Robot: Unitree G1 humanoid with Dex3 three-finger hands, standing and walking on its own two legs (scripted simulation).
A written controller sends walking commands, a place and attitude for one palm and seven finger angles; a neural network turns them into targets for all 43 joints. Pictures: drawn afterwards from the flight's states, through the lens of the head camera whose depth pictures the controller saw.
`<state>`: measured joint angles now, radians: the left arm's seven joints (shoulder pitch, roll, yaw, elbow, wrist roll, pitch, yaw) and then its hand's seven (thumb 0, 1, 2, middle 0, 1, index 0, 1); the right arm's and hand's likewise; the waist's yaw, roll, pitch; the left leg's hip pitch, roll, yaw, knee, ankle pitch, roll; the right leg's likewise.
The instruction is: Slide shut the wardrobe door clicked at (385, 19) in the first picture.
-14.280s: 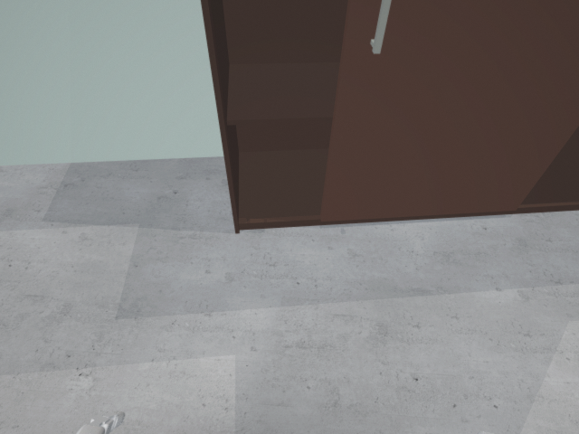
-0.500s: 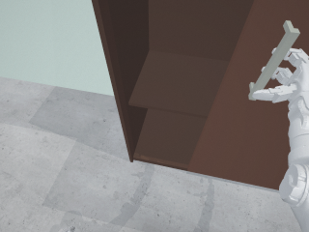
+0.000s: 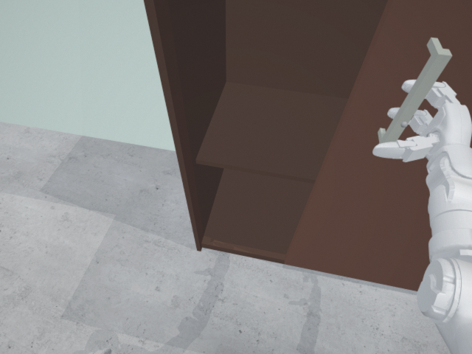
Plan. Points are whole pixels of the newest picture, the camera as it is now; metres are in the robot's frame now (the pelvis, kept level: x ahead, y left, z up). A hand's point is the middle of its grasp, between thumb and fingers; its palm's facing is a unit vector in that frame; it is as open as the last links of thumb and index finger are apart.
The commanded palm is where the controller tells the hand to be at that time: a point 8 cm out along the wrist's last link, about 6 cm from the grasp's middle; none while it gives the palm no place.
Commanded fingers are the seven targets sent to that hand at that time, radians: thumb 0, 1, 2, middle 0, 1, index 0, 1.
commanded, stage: slide the fingers in behind the handle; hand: right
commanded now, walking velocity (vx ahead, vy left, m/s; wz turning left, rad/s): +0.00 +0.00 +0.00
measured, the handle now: (405, 102) +0.54 -0.21 +0.17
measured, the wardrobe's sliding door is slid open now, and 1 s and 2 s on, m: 0.37 0.37 0.37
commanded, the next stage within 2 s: grip the handle and tug to test in 0.58 s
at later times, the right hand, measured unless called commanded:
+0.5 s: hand (403, 122) +0.48 -0.19 +0.17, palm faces +0.07 +1.00 +0.00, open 14.0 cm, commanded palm +0.45 -0.24 +0.17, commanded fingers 0.00 0.50 -0.30 0.30 1.20 0.30 1.20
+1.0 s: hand (403, 120) +0.47 -0.19 +0.17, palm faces +0.07 +1.00 +0.00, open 11.6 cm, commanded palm +0.45 -0.24 +0.17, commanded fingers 0.00 -0.29 -0.64 0.38 1.31 0.38 1.31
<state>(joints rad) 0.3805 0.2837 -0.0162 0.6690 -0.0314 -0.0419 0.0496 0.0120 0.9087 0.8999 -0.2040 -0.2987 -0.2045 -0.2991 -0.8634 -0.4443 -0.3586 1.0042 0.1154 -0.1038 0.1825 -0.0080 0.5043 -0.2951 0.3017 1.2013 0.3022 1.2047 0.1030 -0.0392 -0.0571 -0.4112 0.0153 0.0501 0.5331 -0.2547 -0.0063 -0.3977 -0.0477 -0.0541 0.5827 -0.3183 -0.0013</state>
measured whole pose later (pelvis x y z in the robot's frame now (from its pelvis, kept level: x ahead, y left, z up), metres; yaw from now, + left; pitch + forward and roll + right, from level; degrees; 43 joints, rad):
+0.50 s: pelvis -0.01 +0.00 +0.00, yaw +1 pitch +8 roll +1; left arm 0.41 0.28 -0.02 0.68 -0.03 -0.05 0.05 0.01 0.91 0.90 -0.20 -0.30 -0.20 -0.30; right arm -0.91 -0.48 -0.38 1.09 0.10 -0.15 0.19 -0.01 0.50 -0.30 0.30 1.20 0.30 1.20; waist 0.12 -0.03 -0.05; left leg -0.43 0.01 0.04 0.54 -0.24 -0.01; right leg -0.42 -0.05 -0.06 0.59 -0.31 0.00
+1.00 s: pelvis +0.00 +0.00 +0.00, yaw +0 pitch +8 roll +1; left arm 0.39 0.27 -0.02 0.67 -0.03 -0.05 0.04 0.01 0.91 0.90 -0.20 -0.30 -0.20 -0.30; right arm -0.87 -0.43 -0.36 1.00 0.12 -0.12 0.17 -0.01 0.13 -0.45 0.34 1.25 0.33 1.25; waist 0.10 -0.03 -0.06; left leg -0.41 0.01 0.04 0.53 -0.25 -0.01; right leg -0.39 -0.05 -0.06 0.58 -0.32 0.00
